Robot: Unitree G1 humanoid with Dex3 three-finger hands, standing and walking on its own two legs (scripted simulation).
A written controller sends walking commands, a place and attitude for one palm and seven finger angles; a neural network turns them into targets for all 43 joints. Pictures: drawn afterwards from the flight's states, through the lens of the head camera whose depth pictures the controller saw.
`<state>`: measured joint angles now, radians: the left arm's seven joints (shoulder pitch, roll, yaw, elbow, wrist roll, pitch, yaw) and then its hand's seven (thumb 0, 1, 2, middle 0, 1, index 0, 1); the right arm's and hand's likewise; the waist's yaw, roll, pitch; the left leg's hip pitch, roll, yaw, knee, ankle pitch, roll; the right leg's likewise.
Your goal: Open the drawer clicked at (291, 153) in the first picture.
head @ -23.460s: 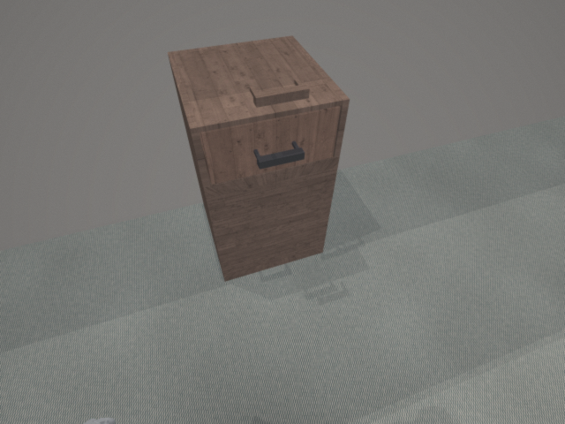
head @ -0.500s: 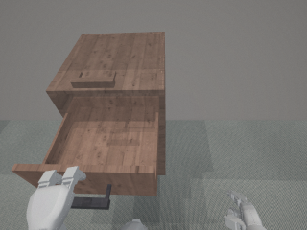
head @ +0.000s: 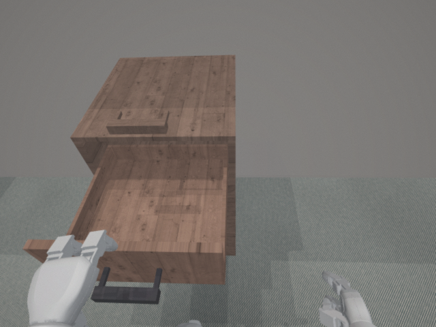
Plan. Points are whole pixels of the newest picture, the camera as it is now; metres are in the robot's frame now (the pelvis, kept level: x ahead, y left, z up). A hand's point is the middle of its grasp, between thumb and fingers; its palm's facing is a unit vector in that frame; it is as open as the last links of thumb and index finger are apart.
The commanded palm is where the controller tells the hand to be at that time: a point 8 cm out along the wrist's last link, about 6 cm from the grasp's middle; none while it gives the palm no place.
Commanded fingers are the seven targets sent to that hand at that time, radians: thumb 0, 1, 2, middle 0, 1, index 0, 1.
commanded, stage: lift the hand off the handle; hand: left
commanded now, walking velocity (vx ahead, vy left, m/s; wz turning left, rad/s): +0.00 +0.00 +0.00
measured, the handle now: (129, 283) +0.22 +0.22 -0.09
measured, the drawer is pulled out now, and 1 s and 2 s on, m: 0.30 0.30 0.30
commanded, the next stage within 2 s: draw the hand back to the body in 0.34 s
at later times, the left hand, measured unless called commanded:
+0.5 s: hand (90, 283) +0.18 +0.23 +0.05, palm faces +0.03 -0.16 -0.99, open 13.9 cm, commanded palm +0.15 +0.22 +0.12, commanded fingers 0.00 -0.50 0.30 -0.30 -1.20 -0.30 -1.20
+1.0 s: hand (63, 274) +0.17 +0.24 +0.11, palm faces +0.05 -0.08 -1.00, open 13.9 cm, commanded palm +0.14 +0.24 +0.16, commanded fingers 0.00 -0.50 0.30 -0.30 -1.20 -0.30 -1.20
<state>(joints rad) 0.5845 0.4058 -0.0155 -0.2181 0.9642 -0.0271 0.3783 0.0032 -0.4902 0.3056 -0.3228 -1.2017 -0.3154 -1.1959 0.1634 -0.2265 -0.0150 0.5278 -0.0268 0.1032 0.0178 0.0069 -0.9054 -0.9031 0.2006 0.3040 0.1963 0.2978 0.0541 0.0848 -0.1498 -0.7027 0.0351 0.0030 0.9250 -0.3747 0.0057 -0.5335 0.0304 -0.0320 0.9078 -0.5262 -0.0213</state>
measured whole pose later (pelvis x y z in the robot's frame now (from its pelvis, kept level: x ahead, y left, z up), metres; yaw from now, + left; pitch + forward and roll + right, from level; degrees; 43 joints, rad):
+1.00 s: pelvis +0.01 -0.01 +0.02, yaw +0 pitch +4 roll -1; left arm 0.63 0.50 0.06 -0.40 0.89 -0.02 0.23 0.00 -0.49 0.31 -0.32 -1.20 -0.32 -1.20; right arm 0.16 -0.24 0.00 0.52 0.00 0.08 0.00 0.01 -0.91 -0.90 0.20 0.30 0.20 0.30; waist 0.08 0.10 -0.11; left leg -0.52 0.03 0.00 0.77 -0.32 0.00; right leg -0.35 0.03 -0.03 0.74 -0.46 -0.03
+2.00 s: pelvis +0.03 -0.01 +0.05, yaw +1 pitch -2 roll +0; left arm 0.56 0.33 0.28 -0.50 -0.08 -0.07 0.11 0.02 0.81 0.87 -0.22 -0.36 -0.21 -0.35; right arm 0.17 -0.21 0.02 0.60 0.01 -0.09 -0.07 0.01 -0.90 -0.90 0.20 0.30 0.20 0.30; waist 0.06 0.06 0.00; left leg -0.21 0.01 0.01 0.46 -0.22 0.00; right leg -0.03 0.02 -0.02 0.39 -0.33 -0.02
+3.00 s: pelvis -0.05 +0.02 +0.04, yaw +1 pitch +2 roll -3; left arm 0.64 0.42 0.40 -0.70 -0.06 -0.20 0.15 0.02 0.89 0.90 -0.22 -0.30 -0.21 -0.30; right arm 0.17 -0.19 0.00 0.55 0.01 -0.06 -0.08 0.01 -0.90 -0.90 0.20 0.30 0.20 0.30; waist 0.00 0.01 0.07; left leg -0.50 0.02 -0.01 0.61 -0.15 0.04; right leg -0.33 0.03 -0.04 0.62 -0.36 0.01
